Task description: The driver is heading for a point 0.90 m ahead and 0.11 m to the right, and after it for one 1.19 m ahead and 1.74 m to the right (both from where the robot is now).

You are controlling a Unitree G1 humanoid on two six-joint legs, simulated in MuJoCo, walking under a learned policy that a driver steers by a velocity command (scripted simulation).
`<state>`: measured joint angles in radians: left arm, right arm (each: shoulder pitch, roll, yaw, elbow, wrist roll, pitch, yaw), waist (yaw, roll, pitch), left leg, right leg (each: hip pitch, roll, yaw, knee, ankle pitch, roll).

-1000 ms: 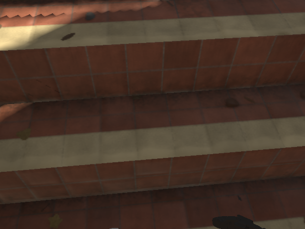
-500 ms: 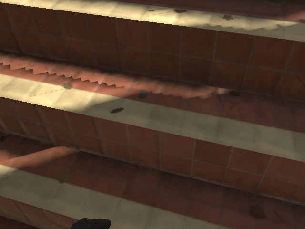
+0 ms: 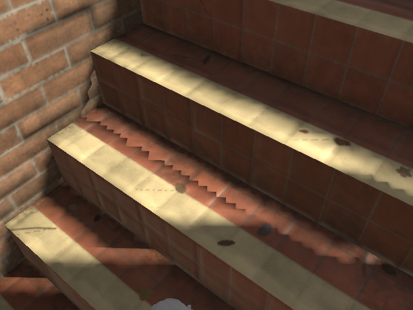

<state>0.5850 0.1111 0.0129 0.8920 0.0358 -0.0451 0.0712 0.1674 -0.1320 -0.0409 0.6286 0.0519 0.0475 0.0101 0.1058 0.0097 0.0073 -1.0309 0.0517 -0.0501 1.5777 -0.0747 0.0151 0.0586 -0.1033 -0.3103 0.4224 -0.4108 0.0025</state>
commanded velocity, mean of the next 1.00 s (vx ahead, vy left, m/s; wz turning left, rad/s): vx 0.50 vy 0.00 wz -0.18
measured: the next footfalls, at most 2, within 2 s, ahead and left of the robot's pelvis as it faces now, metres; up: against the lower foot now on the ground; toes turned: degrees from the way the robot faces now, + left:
left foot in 0.06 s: +0.21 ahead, +0.17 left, +0.17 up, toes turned +7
left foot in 0.24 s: +0.22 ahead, +0.21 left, +0.00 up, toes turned +11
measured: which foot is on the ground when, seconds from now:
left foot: up 0.00-0.04, down 0.06-0.16, up 0.18-0.22, down 0.24-0.62, up 0.64-1.00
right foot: down 0.00-0.24, up 0.26-0.66, down 0.68-1.00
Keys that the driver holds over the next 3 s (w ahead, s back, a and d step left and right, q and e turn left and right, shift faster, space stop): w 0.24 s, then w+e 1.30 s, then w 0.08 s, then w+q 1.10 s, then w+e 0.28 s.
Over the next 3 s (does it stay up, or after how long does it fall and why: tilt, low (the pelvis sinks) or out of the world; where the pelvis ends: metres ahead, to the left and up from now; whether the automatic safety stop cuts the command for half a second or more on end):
stays up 0.84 -0.34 0.79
